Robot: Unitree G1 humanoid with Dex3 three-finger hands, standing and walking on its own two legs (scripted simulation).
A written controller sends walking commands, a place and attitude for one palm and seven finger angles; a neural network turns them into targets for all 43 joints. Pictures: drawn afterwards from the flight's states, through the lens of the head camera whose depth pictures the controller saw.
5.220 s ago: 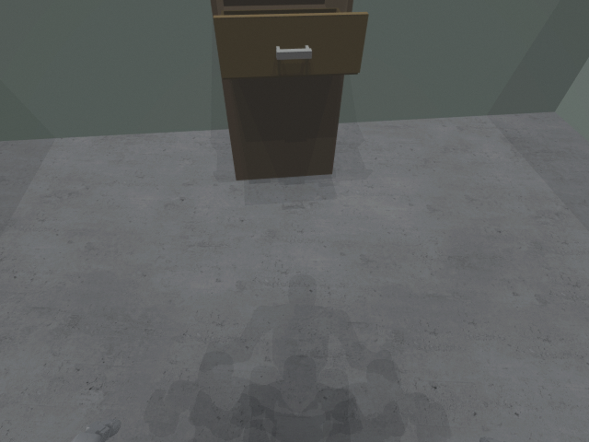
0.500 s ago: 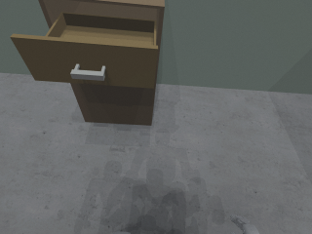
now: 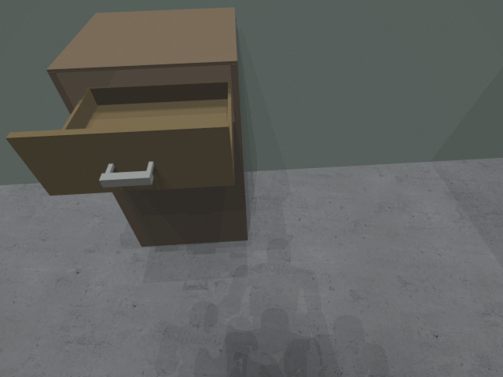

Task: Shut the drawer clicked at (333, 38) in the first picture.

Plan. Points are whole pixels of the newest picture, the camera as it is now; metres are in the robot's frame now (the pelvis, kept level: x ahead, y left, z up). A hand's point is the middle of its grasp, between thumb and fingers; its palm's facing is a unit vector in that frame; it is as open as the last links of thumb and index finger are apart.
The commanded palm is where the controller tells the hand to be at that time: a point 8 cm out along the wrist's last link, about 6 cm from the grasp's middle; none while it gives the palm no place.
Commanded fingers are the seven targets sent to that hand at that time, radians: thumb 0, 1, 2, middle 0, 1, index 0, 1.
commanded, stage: take the last steps up to it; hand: left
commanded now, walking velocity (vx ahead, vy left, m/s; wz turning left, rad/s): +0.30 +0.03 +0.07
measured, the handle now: (128, 172) +0.53 +0.28 +0.01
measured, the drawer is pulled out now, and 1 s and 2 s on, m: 0.28 0.28 0.28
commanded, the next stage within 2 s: come to a stop and stand still in 0.60 s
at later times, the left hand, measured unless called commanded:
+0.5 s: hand out of the picture +0.02 +0.17 -0.17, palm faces +0.21 -0.97 -0.14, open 7.3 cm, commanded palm none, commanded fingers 0.00 0.90 0.90 -0.20 -0.30 -0.20 -0.30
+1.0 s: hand (147, 312) +0.29 +0.23 -0.17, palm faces +0.04 -0.97 -0.24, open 7.3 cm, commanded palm none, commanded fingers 0.00 0.90 0.90 -0.20 -0.30 -0.20 -0.30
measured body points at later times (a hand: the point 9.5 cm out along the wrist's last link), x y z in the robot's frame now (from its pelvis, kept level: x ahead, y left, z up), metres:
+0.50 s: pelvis +0.14 +0.04 -0.01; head +0.16 +0.05 +0.44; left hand +0.01 +0.23 -0.16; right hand +0.27 -0.19 -0.15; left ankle +0.22 +0.15 -0.73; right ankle +0.05 -0.11 -0.74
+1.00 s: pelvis +0.22 +0.04 -0.01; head +0.23 +0.02 +0.44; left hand +0.29 +0.28 -0.15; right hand +0.22 -0.17 -0.18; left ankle +0.22 +0.15 -0.74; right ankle +0.25 -0.06 -0.74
